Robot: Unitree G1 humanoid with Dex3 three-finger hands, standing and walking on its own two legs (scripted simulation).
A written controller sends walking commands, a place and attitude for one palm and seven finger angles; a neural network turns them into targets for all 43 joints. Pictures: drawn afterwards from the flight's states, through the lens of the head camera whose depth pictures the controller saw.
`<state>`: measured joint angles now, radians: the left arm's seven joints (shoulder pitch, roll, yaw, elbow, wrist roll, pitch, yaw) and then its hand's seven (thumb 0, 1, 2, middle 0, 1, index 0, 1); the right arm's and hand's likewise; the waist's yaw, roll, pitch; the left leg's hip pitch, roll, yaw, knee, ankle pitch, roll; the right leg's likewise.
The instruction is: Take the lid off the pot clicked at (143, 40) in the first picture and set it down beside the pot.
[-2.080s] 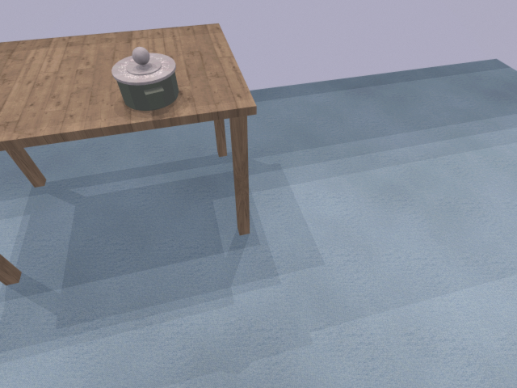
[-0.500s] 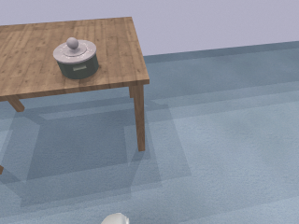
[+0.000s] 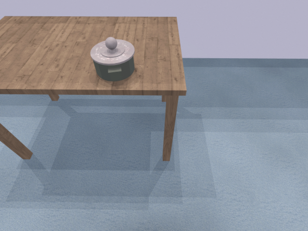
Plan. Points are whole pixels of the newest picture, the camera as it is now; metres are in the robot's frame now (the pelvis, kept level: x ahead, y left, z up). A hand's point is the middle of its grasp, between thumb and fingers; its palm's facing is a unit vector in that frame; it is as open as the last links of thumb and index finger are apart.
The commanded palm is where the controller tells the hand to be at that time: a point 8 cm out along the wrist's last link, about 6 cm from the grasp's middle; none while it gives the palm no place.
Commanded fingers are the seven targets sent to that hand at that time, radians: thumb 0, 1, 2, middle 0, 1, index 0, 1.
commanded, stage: take the last steps up to it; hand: left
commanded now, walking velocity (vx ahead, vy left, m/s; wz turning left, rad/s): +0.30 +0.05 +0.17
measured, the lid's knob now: (111, 43) +0.76 +0.22 +0.07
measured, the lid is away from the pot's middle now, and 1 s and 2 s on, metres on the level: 0.00 0.00 0.00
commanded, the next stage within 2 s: come to a stop and stand still in 0.76 s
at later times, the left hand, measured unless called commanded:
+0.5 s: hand out of the picture +0.00 +0.17 -0.17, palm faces +0.22 -0.96 -0.17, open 7.4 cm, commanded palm none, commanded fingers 0.00 0.90 0.90 -0.20 -0.30 -0.20 -0.30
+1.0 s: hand (98, 165) +0.34 +0.23 -0.16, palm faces +0.08 -0.97 -0.22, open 7.4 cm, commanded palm none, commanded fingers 0.00 0.90 0.90 -0.20 -0.30 -0.20 -0.30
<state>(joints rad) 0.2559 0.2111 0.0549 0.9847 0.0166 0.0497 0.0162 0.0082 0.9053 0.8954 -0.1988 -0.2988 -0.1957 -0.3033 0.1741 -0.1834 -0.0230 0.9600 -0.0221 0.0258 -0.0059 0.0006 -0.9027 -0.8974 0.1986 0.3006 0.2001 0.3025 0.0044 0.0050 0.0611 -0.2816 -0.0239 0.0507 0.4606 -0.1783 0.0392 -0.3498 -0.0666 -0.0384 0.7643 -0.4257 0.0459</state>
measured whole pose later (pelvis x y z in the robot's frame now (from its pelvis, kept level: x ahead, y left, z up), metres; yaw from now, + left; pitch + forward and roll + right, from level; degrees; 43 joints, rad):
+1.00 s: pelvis +0.27 +0.05 +0.00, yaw +4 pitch +0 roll +0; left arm 0.18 0.15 0.03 0.98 0.03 -0.03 0.02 0.00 0.91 0.90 -0.20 -0.30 -0.20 -0.30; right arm 0.26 -0.18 -0.04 1.08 -0.01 0.01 -0.02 0.00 -0.91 -0.90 0.20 0.30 0.20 0.30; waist -0.01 0.03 0.07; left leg -0.35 0.02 0.04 0.99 -0.49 -0.01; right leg -0.31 -0.03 -0.13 0.56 -0.25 -0.05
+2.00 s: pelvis +0.28 +0.03 +0.00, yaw +2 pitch -1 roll +0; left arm 0.31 0.11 0.00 1.14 0.00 0.00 0.03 0.01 0.90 0.90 -0.20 -0.30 -0.20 -0.30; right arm 0.33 -0.13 -0.01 1.19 -0.01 0.02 -0.03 0.00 -0.91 -0.90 0.20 0.30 0.20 0.30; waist -0.02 -0.01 0.01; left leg -0.25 0.05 0.02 0.44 -0.17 -0.04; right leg -0.06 0.03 -0.04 0.42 -0.33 -0.04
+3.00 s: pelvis +0.30 +0.08 -0.01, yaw +2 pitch +0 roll -1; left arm 0.29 0.18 0.00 0.99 0.02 0.00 0.04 0.01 0.90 0.90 -0.20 -0.30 -0.20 -0.30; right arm 0.26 -0.17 -0.01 1.00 -0.01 0.01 -0.02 0.00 -0.92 -0.90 0.20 0.30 0.20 0.30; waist 0.00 0.00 0.03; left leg -0.35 0.02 0.04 0.66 -0.32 0.02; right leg -0.13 -0.01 -0.01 0.56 -0.44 0.02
